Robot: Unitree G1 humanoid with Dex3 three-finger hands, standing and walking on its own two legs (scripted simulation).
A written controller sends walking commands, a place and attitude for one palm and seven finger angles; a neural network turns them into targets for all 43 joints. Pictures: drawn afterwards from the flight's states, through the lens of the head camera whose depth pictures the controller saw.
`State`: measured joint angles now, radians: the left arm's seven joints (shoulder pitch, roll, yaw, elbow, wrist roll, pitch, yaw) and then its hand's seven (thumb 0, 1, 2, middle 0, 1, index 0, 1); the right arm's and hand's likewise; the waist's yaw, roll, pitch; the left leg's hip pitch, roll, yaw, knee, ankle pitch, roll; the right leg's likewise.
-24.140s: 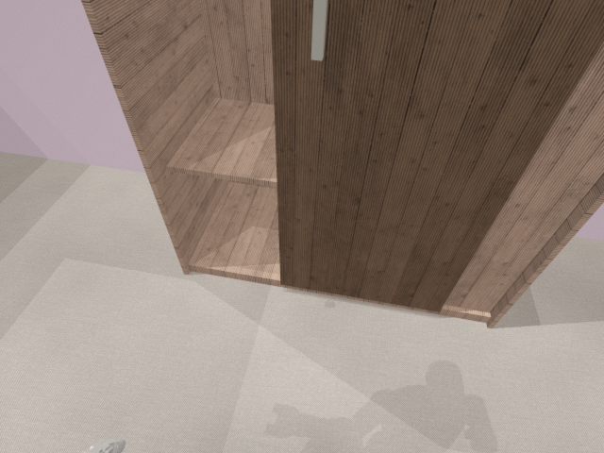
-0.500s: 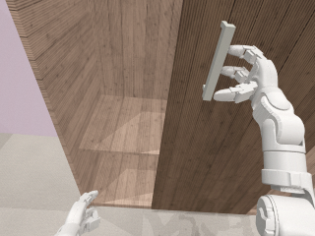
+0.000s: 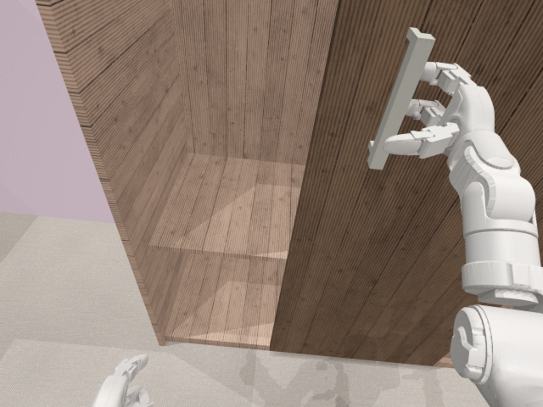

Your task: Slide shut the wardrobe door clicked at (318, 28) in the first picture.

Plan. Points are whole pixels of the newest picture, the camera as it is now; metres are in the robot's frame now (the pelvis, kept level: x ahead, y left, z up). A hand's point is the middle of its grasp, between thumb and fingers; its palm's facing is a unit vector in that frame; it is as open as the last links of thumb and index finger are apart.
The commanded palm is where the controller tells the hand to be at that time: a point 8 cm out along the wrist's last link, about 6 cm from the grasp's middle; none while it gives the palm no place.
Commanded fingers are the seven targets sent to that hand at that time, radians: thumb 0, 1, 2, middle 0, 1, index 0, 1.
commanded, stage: slide the fingers in behind the handle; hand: right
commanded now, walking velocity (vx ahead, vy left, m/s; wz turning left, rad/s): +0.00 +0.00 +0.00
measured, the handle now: (393, 103) +0.48 -0.12 +0.27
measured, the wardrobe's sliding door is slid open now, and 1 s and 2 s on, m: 0.38 0.38 0.38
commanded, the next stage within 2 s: move the hooked fingers beside the handle in 0.80 s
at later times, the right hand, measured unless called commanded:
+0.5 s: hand (420, 129) +0.40 -0.14 +0.27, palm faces +0.00 +1.00 -0.01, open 14.0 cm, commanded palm +0.38 -0.19 +0.26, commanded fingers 0.00 0.50 -0.30 0.30 1.20 0.30 1.20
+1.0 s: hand (417, 128) +0.40 -0.13 +0.27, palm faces +0.03 +1.00 -0.02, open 14.0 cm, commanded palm +0.38 -0.17 +0.26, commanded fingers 0.00 0.50 -0.30 0.30 1.20 0.30 1.20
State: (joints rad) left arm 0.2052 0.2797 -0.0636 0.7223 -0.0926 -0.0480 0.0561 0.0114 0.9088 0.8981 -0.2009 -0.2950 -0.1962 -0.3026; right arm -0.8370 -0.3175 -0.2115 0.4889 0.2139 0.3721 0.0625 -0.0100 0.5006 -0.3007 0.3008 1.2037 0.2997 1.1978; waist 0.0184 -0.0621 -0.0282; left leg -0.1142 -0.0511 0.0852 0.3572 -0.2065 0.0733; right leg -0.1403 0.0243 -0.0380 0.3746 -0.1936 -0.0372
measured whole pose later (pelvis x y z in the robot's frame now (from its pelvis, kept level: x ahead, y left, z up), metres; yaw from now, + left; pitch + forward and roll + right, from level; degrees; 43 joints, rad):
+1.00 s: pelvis +0.00 -0.02 +0.00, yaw -2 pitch -4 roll +0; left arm 0.15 0.24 -0.08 0.73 -0.08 -0.03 0.04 0.01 0.91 0.90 -0.20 -0.30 -0.20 -0.30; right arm -0.77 -0.20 -0.11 0.31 0.20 0.44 -0.04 -0.01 0.50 -0.30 0.30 1.20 0.27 1.25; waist -0.03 -0.06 -0.02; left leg -0.08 -0.02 0.10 0.37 -0.22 0.05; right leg -0.11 0.06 -0.02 0.37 -0.20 -0.06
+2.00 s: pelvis +0.01 -0.01 +0.00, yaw +0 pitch -3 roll +0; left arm 0.16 0.28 -0.07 0.70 -0.09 -0.03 0.05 0.01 0.91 0.90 -0.20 -0.30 -0.20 -0.30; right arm -0.70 -0.31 -0.21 0.28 0.23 0.44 0.06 -0.01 0.50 -0.30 0.30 1.20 0.30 1.20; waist -0.01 -0.06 -0.03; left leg -0.09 -0.05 0.08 0.35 -0.22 0.06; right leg -0.12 0.03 -0.04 0.37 -0.21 -0.04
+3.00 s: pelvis +0.01 -0.01 +0.00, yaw +0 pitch -3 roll +0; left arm 0.15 0.27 -0.08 0.70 -0.09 -0.04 0.06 0.01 0.91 0.90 -0.20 -0.30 -0.20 -0.30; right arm -0.76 -0.33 -0.20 0.36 0.22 0.42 0.08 -0.01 0.50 -0.30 0.30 1.20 0.30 1.20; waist 0.00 -0.06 -0.03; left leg -0.10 -0.04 0.09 0.36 -0.22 0.06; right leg -0.13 0.04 -0.03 0.37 -0.20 -0.05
